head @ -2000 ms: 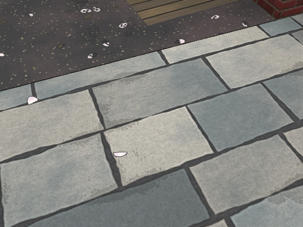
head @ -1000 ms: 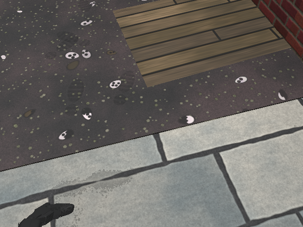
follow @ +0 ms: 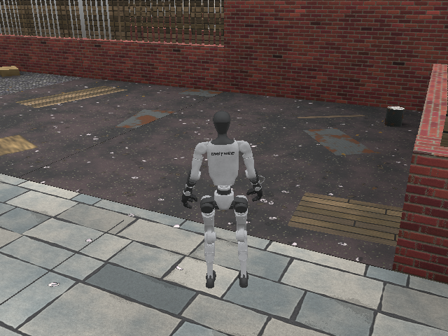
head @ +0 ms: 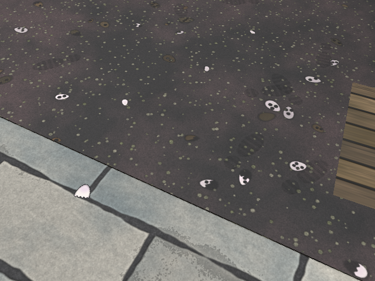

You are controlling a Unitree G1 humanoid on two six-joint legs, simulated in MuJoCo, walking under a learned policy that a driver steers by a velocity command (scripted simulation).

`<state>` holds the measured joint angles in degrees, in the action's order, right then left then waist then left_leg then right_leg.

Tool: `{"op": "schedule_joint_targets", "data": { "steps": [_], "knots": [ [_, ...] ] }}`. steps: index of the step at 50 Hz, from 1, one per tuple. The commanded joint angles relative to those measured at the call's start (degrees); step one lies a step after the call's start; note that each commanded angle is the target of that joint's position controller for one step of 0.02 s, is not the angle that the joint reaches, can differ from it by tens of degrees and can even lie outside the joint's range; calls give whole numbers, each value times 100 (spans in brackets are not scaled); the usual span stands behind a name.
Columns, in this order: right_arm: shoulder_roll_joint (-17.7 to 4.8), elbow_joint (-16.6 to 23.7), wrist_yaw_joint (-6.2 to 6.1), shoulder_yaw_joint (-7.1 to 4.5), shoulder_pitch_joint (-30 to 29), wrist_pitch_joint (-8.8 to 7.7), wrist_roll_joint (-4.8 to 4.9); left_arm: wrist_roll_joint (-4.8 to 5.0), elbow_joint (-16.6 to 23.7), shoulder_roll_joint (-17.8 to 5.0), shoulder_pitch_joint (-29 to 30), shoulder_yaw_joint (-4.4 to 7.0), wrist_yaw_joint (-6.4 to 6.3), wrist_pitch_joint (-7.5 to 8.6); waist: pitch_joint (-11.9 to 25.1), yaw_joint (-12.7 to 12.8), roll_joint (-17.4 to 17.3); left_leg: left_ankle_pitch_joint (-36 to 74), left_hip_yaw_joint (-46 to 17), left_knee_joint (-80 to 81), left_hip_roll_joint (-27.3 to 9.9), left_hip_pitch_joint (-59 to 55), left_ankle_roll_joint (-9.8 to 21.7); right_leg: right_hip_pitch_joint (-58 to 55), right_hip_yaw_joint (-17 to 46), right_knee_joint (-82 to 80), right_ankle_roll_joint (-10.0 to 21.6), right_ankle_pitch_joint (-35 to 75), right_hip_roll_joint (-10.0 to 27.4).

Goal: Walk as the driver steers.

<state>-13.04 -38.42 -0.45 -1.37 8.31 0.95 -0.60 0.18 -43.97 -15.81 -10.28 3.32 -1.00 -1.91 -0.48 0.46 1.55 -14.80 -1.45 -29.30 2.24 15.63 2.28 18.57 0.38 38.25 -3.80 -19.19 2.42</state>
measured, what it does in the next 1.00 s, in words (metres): steps on the spot: right foot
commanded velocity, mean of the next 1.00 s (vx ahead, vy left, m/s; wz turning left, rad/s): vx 0.00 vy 0.00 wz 0.03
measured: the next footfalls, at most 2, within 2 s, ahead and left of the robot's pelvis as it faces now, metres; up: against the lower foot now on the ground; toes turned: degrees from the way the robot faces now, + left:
right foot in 0.02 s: +0.03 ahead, -0.14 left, +0.00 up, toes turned +0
left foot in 1.42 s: +0.10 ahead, +0.14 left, +0.00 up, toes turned +3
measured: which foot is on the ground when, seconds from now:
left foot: down 0.00-1.00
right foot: up 0.00-0.00, down 0.02-1.00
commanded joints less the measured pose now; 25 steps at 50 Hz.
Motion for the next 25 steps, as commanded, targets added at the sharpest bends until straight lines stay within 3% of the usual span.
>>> {"op": "schedule_joint_targets", "data": {
  "steps": [1, 2, 3, 4, 5, 9, 17, 25],
  "knots": [
    [-706, 100, -3, -174, 90, -83, 79, -88, 283, -430, -67, 45, 32, 133, 373, 77, -739, 1526, -1189, 611, -1187, -167, 707, -923, 75, -1682, 201, 1480, 37],
    [-598, 51, 2, -138, 249, -140, -18, -164, 292, -702, -151, 73, 9, 156, 507, -49, -301, 962, -996, 399, -895, 67, 382, -1411, 551, -1613, 345, 2678, 481],
    [-632, 14, 46, -175, 560, -201, -68, -106, 210, -1051, -12, 169, 0, 159, 491, -422, 538, 438, -568, 467, -469, 112, 136, -1298, 506, -1224, 594, 2637, 597],
    [-690, -47, 29, -169, 282, -198, -114, -53, 227, -651, 125, 101, 42, 182, 473, -179, 521, 311, -382, 435, -340, -262, -78, -813, 479, -1337, 699, 1703, 461],
    [-786, -39, 11, -210, 1, -170, -77, -82, 215, -482, 158, 47, 63, 212, 307, -70, 362, 308, -352, 347, -323, -302, -115, -624, 438, -1420, 632, 1266, 362],
    [-609, -148, -65, -218, 3, -23, -45, -98, 73, -403, 121, -13, 35, 330, 153, -52, 235, 596, -403, 350, -368, -362, -35, -457, 312, -1447, 473, 1002, 246],
    [-554, -617, -130, -276, 219, -42, -12, -73, -205, -388, 106, -65, -26, 330, 71, -30, -133, 802, -376, 407, -367, -434, -143, -506, 269, -1448, 502, 918, 166],
    [-584, -1116, -202, -309, 352, -42, 13, -51, -611, -335, 75, -96, -20, 329, 21, -44, -165, 983, -337, 463, -380, -589, -191, -556, 209, -1533, 522, 1019, 80]
  ]
}}
Keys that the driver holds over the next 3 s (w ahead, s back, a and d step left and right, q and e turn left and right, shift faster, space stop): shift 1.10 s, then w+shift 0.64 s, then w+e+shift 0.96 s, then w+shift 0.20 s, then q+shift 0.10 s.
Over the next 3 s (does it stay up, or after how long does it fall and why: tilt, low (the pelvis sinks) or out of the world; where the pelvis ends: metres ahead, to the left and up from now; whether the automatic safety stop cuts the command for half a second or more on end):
stays up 1.20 -0.36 0.00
